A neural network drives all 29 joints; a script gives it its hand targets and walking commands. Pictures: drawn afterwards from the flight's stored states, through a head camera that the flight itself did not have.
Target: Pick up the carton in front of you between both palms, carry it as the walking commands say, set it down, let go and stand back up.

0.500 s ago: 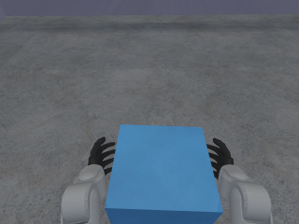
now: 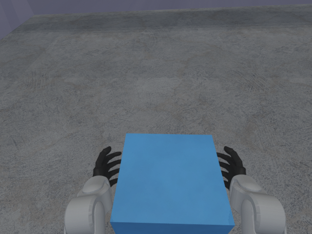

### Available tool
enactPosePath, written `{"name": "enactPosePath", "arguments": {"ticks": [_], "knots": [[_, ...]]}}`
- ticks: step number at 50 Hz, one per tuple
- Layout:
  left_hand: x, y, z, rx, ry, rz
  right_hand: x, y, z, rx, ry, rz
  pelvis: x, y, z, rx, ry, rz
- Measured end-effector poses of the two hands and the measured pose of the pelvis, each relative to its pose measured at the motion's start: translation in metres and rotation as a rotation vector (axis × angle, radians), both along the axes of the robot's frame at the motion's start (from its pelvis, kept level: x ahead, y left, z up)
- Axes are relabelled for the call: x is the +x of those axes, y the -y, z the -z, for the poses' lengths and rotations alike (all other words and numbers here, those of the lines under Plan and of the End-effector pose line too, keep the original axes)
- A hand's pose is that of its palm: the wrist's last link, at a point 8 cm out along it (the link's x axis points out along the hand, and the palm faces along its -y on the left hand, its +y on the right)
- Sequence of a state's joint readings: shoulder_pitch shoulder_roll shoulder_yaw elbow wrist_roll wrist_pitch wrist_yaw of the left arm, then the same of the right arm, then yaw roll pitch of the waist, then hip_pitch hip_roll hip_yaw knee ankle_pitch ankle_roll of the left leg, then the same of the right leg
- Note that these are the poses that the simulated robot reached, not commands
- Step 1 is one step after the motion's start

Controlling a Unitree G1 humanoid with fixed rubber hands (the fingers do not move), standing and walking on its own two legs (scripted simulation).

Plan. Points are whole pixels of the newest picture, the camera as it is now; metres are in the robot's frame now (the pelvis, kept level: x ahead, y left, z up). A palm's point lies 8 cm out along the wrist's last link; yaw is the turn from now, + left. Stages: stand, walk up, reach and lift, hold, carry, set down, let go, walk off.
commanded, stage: carry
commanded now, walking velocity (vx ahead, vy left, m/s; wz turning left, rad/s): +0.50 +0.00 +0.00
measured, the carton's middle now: (167, 196) +0.21 +0.01 -0.01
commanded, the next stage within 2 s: none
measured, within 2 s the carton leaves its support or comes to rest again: neither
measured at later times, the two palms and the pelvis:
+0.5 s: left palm (114, 94) +0.51 +0.17 +0.08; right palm (208, 95) +0.48 -0.12 +0.08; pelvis +0.26 +0.04 +0.00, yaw -4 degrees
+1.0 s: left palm (119, 79) +0.57 +0.16 +0.09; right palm (208, 80) +0.55 -0.14 +0.08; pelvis +0.34 +0.03 +0.00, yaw -3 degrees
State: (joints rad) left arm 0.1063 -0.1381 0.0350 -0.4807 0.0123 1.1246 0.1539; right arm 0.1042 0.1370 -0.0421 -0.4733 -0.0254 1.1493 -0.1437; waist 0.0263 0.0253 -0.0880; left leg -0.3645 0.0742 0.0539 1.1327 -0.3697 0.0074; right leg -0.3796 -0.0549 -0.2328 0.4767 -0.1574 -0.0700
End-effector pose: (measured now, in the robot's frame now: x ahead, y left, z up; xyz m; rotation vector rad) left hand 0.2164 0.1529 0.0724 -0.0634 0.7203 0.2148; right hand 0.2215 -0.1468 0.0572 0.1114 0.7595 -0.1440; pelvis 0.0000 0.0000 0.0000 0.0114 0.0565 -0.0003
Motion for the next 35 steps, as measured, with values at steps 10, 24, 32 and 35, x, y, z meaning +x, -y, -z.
{"name": "enactPosePath", "arguments": {"ticks": [10, 24, 32, 35], "knots": [[0.119, 0.009, -0.035, 0.000, 0.100, 0.036, 0.110, 0.009, -0.033, -0.007, 0.098, 0.024, 0.115, 0.001, -0.019, 0.022, 0.001, 0.014], [0.284, -0.023, -0.003, -0.080, 0.078, 0.091, 0.257, -0.023, -0.024, -0.080, 0.077, 0.084, 0.256, -0.039, 0.004, -0.009, 0.014, 0.076], [0.322, -0.015, -0.017, -0.064, 0.095, 0.126, 0.285, -0.016, -0.034, -0.070, 0.092, 0.118, 0.299, -0.039, -0.004, -0.005, 0.018, 0.067], [0.335, -0.015, -0.024, -0.052, 0.114, 0.116, 0.302, -0.016, -0.039, -0.063, 0.111, 0.105, 0.315, -0.037, -0.005, -0.004, 0.012, 0.069]]}}
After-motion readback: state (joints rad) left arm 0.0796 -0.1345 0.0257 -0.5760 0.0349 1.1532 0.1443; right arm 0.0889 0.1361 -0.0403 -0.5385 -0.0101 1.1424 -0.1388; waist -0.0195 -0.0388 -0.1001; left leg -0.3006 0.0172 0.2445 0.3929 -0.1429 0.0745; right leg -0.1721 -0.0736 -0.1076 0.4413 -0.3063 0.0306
